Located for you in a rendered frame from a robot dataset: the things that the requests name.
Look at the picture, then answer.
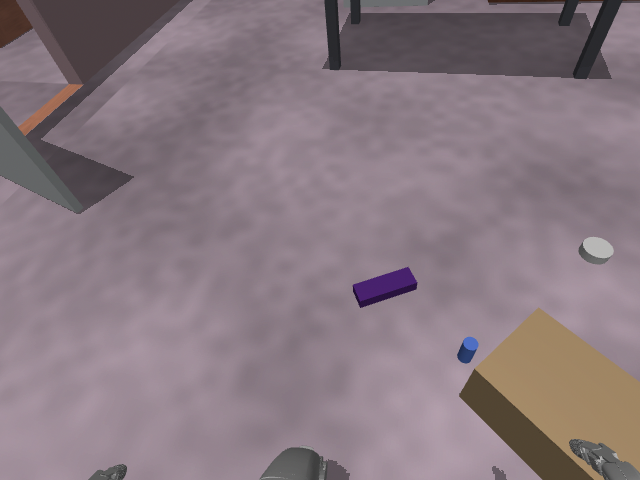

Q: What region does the left robot hand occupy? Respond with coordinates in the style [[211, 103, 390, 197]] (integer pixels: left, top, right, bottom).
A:
[[88, 464, 127, 480]]

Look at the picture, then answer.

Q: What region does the right robot hand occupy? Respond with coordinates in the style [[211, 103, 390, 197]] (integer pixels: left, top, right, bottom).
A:
[[569, 439, 640, 480]]

